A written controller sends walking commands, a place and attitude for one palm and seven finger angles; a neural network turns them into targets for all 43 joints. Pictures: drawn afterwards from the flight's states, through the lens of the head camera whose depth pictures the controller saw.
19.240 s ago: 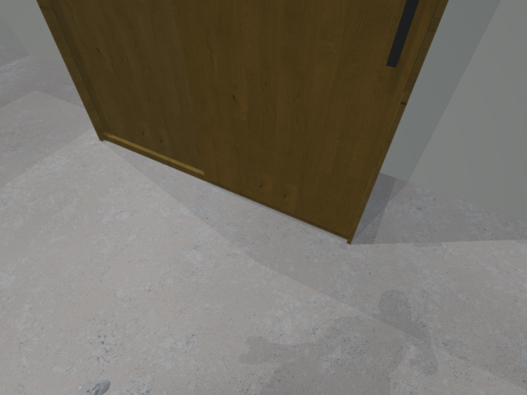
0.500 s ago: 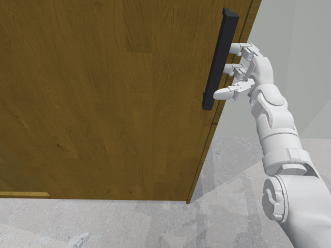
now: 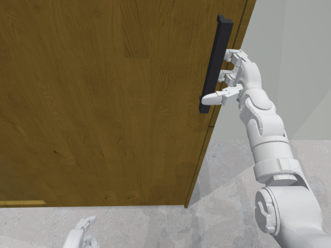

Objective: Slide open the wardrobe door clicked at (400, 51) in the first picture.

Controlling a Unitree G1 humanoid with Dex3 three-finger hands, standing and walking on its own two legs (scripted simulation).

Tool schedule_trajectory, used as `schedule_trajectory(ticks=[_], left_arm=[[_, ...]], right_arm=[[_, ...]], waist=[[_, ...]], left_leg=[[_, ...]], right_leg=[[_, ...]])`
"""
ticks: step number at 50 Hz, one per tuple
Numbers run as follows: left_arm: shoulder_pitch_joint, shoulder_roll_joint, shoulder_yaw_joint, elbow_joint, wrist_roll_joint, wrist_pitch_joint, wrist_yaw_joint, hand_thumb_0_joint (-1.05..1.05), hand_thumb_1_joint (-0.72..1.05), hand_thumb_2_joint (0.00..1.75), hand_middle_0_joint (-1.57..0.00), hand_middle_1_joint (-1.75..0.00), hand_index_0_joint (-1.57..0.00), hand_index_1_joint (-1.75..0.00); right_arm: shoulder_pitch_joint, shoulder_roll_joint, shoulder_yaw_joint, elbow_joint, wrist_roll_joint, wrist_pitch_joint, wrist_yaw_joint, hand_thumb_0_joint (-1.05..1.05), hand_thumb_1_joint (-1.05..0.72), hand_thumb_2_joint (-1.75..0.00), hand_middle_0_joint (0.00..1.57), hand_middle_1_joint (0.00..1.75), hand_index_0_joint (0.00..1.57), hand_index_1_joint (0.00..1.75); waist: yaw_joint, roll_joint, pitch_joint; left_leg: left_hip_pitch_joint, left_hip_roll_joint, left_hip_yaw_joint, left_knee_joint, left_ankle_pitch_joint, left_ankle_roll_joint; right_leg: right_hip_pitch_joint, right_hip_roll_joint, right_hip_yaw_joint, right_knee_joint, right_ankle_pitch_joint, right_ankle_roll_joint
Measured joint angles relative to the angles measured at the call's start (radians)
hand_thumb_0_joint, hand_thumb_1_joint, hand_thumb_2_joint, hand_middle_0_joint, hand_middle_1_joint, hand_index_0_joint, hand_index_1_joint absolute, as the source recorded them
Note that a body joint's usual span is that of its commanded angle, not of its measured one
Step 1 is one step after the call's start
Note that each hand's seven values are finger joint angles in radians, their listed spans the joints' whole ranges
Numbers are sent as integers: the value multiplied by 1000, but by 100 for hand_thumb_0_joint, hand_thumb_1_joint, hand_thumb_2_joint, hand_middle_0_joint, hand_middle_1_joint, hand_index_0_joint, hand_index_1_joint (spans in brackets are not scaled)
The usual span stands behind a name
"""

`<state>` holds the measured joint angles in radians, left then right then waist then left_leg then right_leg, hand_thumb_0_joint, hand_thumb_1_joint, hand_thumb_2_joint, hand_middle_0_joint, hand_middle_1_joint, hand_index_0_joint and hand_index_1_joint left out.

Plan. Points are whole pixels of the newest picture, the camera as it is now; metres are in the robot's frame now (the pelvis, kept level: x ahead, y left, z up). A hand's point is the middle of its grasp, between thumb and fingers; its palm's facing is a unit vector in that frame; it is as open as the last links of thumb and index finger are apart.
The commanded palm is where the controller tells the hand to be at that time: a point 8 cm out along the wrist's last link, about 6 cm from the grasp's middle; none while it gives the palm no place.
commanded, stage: slide the fingers in behind the handle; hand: right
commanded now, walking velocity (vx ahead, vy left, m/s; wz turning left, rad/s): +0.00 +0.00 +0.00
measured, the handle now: (211, 69) +0.50 -0.07 +0.22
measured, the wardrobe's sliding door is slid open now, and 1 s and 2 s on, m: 0.00 0.00 0.00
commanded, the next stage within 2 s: grip the handle and tug to test in 0.98 s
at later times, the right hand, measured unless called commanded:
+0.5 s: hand (210, 80) +0.44 -0.06 +0.22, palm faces -0.12 +0.99 +0.01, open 14.0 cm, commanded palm +0.42 -0.11 +0.22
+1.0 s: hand (208, 78) +0.45 -0.05 +0.22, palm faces -0.11 +0.99 +0.01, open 14.0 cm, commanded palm +0.43 -0.11 +0.22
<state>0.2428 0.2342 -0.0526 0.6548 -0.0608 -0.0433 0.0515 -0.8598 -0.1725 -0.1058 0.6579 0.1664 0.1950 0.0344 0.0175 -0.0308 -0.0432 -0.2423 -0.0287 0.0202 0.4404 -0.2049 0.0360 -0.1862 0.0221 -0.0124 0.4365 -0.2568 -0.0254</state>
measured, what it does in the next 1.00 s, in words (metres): stands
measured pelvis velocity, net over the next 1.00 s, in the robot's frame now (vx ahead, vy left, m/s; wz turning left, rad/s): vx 0.00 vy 0.00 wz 0.01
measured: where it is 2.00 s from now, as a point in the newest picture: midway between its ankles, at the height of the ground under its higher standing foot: outside the picture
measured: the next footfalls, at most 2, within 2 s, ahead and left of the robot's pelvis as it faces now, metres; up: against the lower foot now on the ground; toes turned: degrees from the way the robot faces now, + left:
none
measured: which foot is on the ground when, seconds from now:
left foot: down 0.00-1.00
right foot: down 0.00-1.00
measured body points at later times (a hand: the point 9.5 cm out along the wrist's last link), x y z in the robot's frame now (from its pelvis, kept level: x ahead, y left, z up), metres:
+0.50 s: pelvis +0.00 +0.00 +0.00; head -0.01 +0.02 +0.45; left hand +0.12 +0.24 -0.11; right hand +0.44 -0.11 +0.22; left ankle +0.02 +0.10 -0.74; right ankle -0.02 -0.10 -0.74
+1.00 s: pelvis +0.00 +0.00 +0.00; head +0.00 +0.01 +0.45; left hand +0.11 +0.24 -0.11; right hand +0.45 -0.11 +0.22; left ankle +0.02 +0.10 -0.74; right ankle -0.02 -0.10 -0.74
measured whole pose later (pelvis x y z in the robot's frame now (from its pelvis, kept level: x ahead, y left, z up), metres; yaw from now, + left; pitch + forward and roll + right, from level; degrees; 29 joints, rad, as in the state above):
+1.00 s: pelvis +0.00 +0.00 +0.00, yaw +1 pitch +1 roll +0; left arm 0.28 0.23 -0.05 0.68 -0.05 -0.03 0.05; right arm -0.91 -0.14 -0.10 0.74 0.15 0.15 -0.01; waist 0.04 -0.03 -0.04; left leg -0.25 -0.03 0.01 0.43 -0.20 0.03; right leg -0.20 0.02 -0.02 0.43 -0.26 -0.03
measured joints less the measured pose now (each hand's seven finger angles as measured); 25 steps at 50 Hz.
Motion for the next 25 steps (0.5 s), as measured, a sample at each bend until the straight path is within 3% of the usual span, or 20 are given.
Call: schedule_trajectory(ticks=[17, 25], left_arm=[[28, 2, 6, 14, 3, 9, 0, 1, 90, 90, -20, -30, -20, -30], [33, 1, 7, 19, 4, 19, -4, 1, 90, 90, -20, -30, -20, -30]], right_arm=[[-14, 14, 4, 21, 0, -28, -10, -1, 50, -30, 30, 120, 30, 120], [10, 35, 6, -12, -4, -7, -24, -1, 50, -30, 30, 120, 30, 120]], waist=[[12, -4, 4], [11, -4, 0]], left_leg=[[-6, -4, -3, -6, 2, 3], [5, -5, -7, -10, 3, 2]], right_leg=[[-3, -4, -3, -8, 2, 2], [9, -4, -7, -13, 1, 1]])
